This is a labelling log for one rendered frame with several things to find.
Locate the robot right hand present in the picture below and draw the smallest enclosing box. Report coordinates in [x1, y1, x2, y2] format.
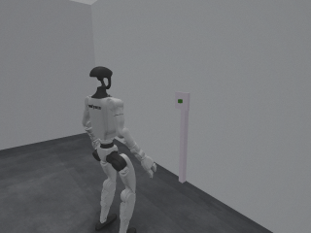
[141, 156, 156, 179]

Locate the left robot foot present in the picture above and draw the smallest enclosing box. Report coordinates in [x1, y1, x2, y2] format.
[95, 214, 118, 231]

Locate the left robot upper arm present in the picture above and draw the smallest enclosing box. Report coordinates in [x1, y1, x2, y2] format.
[82, 95, 92, 128]

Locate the robot left hand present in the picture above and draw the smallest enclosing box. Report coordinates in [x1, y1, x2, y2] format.
[91, 139, 101, 150]

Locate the panel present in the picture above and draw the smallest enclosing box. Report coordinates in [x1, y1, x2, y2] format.
[175, 91, 190, 183]

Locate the left robot forearm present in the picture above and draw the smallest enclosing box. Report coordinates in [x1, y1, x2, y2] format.
[83, 125, 99, 143]

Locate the left robot thigh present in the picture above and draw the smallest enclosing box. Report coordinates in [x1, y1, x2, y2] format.
[92, 149, 117, 192]

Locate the right robot upper arm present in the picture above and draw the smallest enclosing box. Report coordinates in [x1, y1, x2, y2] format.
[108, 97, 126, 139]

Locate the right robot forearm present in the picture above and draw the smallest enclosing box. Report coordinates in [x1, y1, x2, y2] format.
[121, 127, 147, 161]

